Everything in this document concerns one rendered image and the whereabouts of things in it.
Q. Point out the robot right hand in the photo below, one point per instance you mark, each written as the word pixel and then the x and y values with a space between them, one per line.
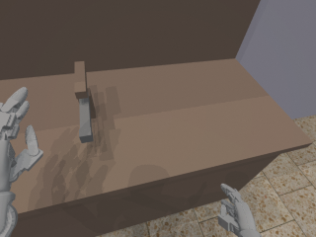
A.
pixel 239 215

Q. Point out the counter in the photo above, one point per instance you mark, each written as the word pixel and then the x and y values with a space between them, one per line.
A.
pixel 173 114

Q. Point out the tap lever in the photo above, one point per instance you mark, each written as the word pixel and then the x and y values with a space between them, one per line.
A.
pixel 85 131

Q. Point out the robot left forearm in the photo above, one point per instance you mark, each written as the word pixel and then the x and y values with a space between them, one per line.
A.
pixel 8 214

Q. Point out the robot left hand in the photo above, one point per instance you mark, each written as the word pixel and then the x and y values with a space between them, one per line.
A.
pixel 11 114

